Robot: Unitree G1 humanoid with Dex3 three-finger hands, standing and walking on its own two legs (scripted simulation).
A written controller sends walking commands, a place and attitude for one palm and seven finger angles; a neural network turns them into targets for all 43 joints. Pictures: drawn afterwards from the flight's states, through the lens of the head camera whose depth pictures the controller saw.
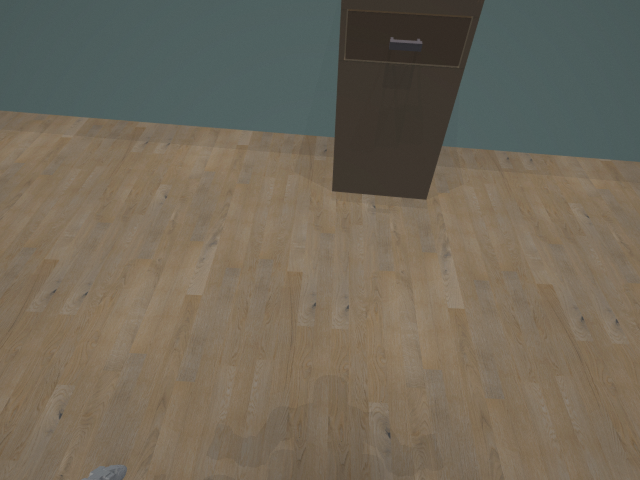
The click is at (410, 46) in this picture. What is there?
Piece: drawer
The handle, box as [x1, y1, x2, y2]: [389, 37, 421, 51]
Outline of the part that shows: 390,38 389,49 420,51 421,41 419,39 417,39 416,41 396,40 393,37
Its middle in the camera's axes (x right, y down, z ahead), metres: +0.29 -0.67 +1.33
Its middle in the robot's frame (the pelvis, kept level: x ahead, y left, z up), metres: +1.46 -0.22 -0.05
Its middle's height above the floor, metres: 0.72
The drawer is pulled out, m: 0.00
